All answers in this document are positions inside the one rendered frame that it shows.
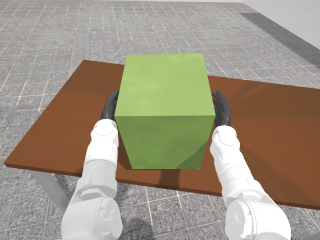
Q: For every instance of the robot right forearm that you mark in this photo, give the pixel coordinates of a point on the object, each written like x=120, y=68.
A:
x=232, y=170

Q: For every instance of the robot left hand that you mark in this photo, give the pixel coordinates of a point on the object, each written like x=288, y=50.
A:
x=108, y=111

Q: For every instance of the right robot upper arm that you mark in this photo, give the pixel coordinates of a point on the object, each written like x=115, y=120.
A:
x=255, y=220

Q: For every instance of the table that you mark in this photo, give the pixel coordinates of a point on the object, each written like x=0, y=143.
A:
x=277, y=125

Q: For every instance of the carton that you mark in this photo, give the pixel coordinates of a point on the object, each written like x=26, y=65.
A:
x=165, y=110

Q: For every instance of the robot right hand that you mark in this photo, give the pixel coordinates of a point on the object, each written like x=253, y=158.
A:
x=222, y=110

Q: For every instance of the left robot upper arm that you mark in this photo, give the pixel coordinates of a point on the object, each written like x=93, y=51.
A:
x=93, y=219

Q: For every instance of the robot left forearm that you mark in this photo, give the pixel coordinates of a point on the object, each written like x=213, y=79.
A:
x=100, y=165

